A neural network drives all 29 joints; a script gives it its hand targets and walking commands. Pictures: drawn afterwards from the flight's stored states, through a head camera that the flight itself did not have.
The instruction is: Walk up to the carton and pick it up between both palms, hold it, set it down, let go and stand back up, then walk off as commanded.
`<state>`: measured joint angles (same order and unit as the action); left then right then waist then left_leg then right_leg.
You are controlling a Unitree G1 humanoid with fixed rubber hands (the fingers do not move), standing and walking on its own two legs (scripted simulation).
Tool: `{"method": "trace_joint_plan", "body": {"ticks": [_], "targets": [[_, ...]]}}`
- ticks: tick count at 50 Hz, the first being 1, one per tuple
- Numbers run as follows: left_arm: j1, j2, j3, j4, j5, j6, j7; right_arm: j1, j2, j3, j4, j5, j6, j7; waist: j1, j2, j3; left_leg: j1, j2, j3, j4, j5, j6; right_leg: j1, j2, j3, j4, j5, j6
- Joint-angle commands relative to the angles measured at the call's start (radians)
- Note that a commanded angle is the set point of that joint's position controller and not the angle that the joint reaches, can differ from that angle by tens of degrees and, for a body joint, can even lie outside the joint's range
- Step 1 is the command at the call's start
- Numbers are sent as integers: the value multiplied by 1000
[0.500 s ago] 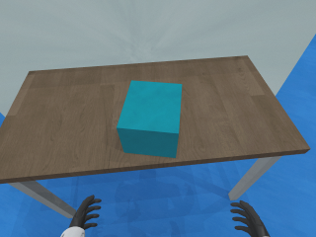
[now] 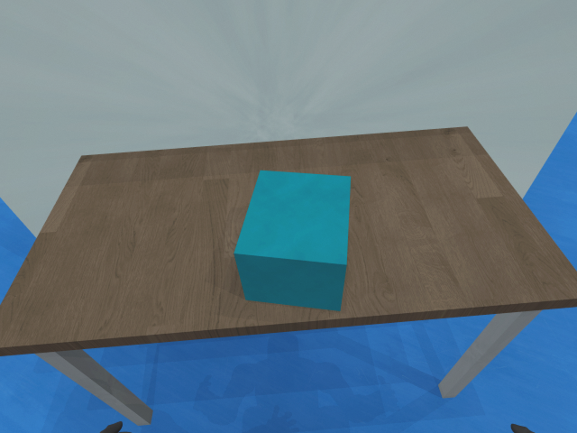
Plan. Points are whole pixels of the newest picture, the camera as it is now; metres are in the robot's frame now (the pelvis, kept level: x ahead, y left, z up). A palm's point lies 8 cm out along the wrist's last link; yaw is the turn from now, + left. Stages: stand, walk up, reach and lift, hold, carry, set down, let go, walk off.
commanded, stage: stand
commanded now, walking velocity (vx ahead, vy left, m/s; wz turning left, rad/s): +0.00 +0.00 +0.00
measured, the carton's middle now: (298, 237) +0.46 +0.01 -0.03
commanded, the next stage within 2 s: none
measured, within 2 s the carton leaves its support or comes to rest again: neither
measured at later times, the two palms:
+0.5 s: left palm out of the picture +0.03 +0.31 -0.11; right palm out of the picture +0.06 -0.29 -0.10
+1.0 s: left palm out of the picture +0.05 +0.31 -0.10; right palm out of the picture +0.08 -0.30 -0.11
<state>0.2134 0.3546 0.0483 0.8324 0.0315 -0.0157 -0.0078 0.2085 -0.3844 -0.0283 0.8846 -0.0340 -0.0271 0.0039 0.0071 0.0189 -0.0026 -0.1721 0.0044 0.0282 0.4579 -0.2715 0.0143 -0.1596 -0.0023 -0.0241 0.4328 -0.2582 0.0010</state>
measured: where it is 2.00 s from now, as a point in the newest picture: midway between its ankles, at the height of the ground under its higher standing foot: outside the picture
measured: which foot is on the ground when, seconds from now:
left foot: down 0.00-1.00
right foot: down 0.00-1.00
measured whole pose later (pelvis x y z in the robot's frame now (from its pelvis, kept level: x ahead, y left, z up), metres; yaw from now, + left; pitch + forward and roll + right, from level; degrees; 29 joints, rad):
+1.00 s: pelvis -0.01 +0.00 +0.01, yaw +2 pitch -1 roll +0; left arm 0.14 0.36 0.01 1.07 0.02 -0.02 0.00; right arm 0.12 -0.38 0.01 1.09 -0.01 -0.02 0.00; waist 0.01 0.02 0.03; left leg -0.13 -0.02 0.00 0.33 -0.18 0.02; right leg -0.11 -0.02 -0.04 0.32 -0.19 0.01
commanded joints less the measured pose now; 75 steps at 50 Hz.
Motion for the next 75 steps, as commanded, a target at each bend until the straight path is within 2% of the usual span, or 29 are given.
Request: {"method": "trace_joint_plan", "body": {"ticks": [1,3,4,10,14,19,23,26,27,28,30,34,38,39,41,45,46,49,50,57,58,59,61,62,63,64,71,74,75], "targets": [[-67,170,25,-10,-10,-19,8,-58,-176,-26,-28,-5,-20,-11,-7,-6,-59,32,109,-115,-83,309,47,56,-97,82,-59,254,-31],[-53,185,28,2,-4,-27,7,-48,-169,-10,-9,13,-23,-15,0,-32,-18,9,117,-144,-101,322,51,34,-115,90,-69,226,-49],[-57,164,22,-1,-12,-19,4,-62,-189,-12,-2,12,-23,-19,20,-7,-1,-10,109,-123,-109,271,46,31,-116,89,-79,192,-23],[-67,200,17,70,-1,-14,6,-98,-180,-13,30,4,-27,-13,15,17,15,-9,118,-157,-158,162,44,29,-103,98,-116,118,-27],[-71,197,18,81,-5,-27,6,-81,-190,-9,51,4,-22,-13,7,-39,25,14,107,-148,-176,150,30,30,-110,90,-125,106,-9],[-90,204,14,104,1,-16,13,-77,-205,-13,73,14,-23,-9,-5,7,-13,21,117,-136,-183,129,30,39,-111,93,-126,94,-29],[-57,189,1,132,-21,-17,14,-126,-193,-3,84,7,-15,-6,30,30,21,-14,114,-162,-221,40,22,35,-111,97,-131,75,-17],[-90,204,-9,135,-2,-16,14,-75,-184,-5,104,13,-15,-11,-1,-22,23,15,112,-160,-216,56,27,10,-115,99,-149,34,-27],[-83,223,6,138,-5,-12,19,-97,-209,-9,104,9,-13,-6,11,13,62,-22,114,-158,-206,48,36,-3,-119,110,-162,19,-31],[-65,201,-2,151,-6,-12,18,-105,-200,-6,111,13,-10,-6,-12,-35,14,19,123,-180,-221,12,34,-9,-109,80,-149,25,-25],[-61,213,-2,166,-7,-19,15,-109,-189,1,128,18,-15,-12,12,30,22,16,123,-169,-226,53,39,22,-123,100,-146,57,-28],[-59,211,-4,166,-11,-20,19,-108,-203,1,128,22,-10,-4,-7,-38,3,8,111,-167,-193,102,33,26,-123,97,-157,74,-27],[-82,228,3,180,-16,-25,21,-113,-196,8,123,21,-12,-11,-13,0,-22,26,103,-144,-178,235,26,58,-131,103,-150,169,-25],[-86,179,-10,173,-16,-22,18,-137,-212,2,138,22,-14,-18,9,-14,-24,43,110,-142,-172,232,28,68,-131,95,-164,185,-22],[-79,204,-8,192,-15,-24,13,-86,-195,3,155,17,-13,-14,5,-67,-3,36,105,-158,-172,230,29,66,-131,95,-166,144,-24],[-91,224,5,182,-8,-18,18,-117,-191,9,156,18,-6,-17,-4,-80,-55,72,112,-150,-157,240,29,72,-128,91,-152,225,-23],[-100,196,-5,193,-17,-15,18,-130,-187,3,138,21,-7,-18,-3,-14,-21,43,104,-139,-159,256,27,62,-129,88,-155,198,-19],[-99,217,3,181,-22,-19,18,-108,-211,2,153,16,-9,-12,6,-66,-31,42,123,-153,-170,237,19,78,-144,99,-158,186,-31],[-96,219,0,205,-22,-20,16,-101,-203,3,166,21,-8,-10,-7,-21,-43,74,116,-135,-155,273,24,85,-138,103,-168,243,-16],[-97,197,-5,190,-19,-17,16,-135,-194,4,149,20,-14,-20,19,-15,-89,79,115,-138,-157,357,22,150,-139,79,-138,309,-21],[-96,209,1,195,-23,-14,16,-82,-175,14,160,30,-17,-19,-11,-33,-52,59,113,-134,-159,347,14,109,-136,83,-142,288,-22],[-95,225,6,207,-22,-15,18,-117,-224,11,151,20,-15,-17,-3,36,-60,113,111,-128,-153,371,19,89,-126,91,-143,296,-27],[-120,196,3,205,-17,-13,20,-141,-203,11,148,20,-12,-23,-1,42,-39,104,125,-126,-145,425,19,93,-134,89,-150,321,-21],[-99,211,-8,195,-22,-15,18,-109,-185,4,166,31,-10,-22,-19,5,-71,111,115,-133,-158,425,4,118,-133,84,-137,318,-15],[-109,207,1,200,-21,-12,15,-114,-202,9,160,22,-12,-21,3,-42,-16,87,130,-134,-158,412,11,97,-133,75,-133,274,-19],[-111,199,-5,213,-25,-10,18,-107,-197,5,169,26,-7,-21,-7,21,-53,78,133,-151,-179,388,11,125,-134,76,-140,263,-28],[-138,227,6,210,-7,-6,21,-141,-190,3,157,5,-5,-13,-9,-50,20,26,118,-135,-183,235,26,76,-128,78,-183,176,-16],[-136,196,3,202,-14,-8,17,-156,-189,0,162,21,-7,-20,9,-42,15,61,125,-147,-195,234,21,55,-125,73,-188,140,-18],[-107,185,-5,220,-27,-13,15,-142,-192,6,164,24,-5,-19,-8,36,-3,21,127,-158,-216,191,23,92,-130,90,-188,149,-14]]}}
